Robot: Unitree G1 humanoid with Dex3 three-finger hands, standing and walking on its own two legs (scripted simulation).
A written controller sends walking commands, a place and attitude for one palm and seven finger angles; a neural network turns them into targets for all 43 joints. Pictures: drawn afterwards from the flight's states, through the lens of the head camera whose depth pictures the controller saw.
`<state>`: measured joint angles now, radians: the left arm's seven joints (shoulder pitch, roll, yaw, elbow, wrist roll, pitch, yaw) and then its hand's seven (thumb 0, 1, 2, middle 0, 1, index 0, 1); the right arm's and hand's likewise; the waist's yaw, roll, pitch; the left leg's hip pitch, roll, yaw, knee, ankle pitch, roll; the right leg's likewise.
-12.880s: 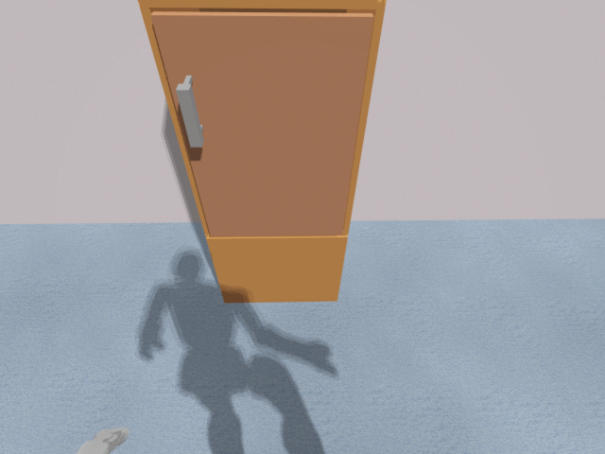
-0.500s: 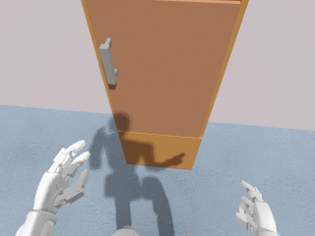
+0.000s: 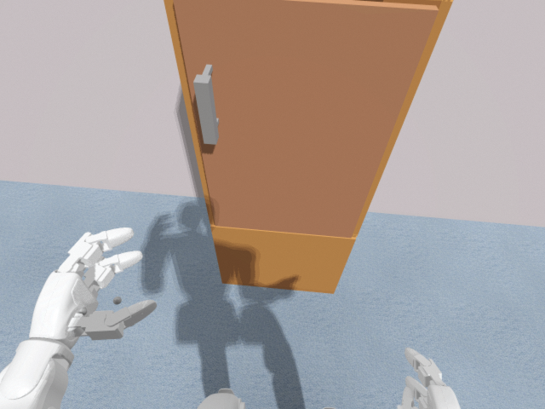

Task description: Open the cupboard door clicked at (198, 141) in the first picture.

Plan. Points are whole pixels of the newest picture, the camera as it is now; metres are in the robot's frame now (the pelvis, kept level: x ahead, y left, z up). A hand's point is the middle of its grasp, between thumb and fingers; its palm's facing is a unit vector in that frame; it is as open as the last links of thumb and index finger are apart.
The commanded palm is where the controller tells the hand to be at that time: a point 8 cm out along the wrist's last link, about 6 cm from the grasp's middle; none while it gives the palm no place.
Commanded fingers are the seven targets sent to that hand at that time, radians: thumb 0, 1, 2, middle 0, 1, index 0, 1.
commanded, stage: raise the hand with hooked fingers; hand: left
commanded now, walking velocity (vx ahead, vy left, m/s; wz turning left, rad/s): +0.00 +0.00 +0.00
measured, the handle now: (209, 105) +0.59 +0.14 +0.12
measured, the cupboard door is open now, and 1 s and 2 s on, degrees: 0 0 0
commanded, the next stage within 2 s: move the hooked fingers beside the handle in 1.26 s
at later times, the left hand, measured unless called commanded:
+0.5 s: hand (78, 258) +0.27 +0.26 +0.11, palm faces +0.00 -1.00 -0.05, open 13.7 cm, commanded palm +0.25 +0.31 +0.12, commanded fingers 0.00 -0.50 0.30 -0.30 -1.20 -0.30 -1.20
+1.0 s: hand (87, 227) +0.31 +0.25 +0.14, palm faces -0.03 -1.00 -0.02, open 13.9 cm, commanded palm +0.28 +0.30 +0.14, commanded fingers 0.00 -0.50 0.30 -0.30 -1.20 -0.30 -1.20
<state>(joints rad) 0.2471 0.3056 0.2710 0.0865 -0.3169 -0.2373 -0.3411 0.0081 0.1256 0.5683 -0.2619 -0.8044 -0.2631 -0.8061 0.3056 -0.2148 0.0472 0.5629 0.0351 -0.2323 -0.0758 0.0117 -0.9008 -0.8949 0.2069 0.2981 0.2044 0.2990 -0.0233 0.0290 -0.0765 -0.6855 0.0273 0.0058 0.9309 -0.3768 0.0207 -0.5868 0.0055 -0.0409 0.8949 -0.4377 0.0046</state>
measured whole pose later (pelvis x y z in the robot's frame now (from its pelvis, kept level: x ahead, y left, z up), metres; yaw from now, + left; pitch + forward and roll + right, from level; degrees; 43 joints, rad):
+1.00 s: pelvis +0.02 -0.02 +0.03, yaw +1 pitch +3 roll -1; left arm -0.08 0.44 0.43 0.39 -0.36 -0.12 -0.56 -0.01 -0.49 0.30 -0.30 -1.20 -0.30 -1.20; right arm 0.29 -0.29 0.04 0.59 0.06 -0.21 -0.11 0.01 -0.90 -0.90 0.20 0.30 0.20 0.30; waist 0.00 0.04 -0.05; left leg -0.46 0.03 0.00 0.71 -0.31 -0.01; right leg -0.37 0.02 -0.05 0.68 -0.37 -0.02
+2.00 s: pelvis +0.02 -0.01 +0.02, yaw +0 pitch +7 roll -1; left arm -0.49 0.48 0.39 0.77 -0.26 -0.19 -0.49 -0.01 -0.50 0.30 -0.30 -1.20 -0.30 -1.20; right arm 0.34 -0.29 0.05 0.63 0.05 -0.12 -0.09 0.01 -0.90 -0.89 0.21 0.30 0.20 0.30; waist -0.04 0.02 -0.05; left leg -0.56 0.02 0.00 0.76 -0.32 0.01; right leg -0.46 0.01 -0.04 0.72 -0.39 -0.01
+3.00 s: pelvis +0.02 +0.00 +0.00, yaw -2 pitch +19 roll -3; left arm -1.07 0.74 0.44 1.31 -0.09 -0.25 -0.44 -0.01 -0.50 0.30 -0.30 -1.20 -0.30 -1.20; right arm 0.44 -0.30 0.05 0.65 0.02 0.02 -0.06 0.00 -0.90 -0.89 0.21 0.30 0.20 0.30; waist -0.20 0.02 -0.06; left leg -0.86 0.06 -0.01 0.91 -0.37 0.01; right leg -0.75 0.04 -0.04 0.83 -0.41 0.00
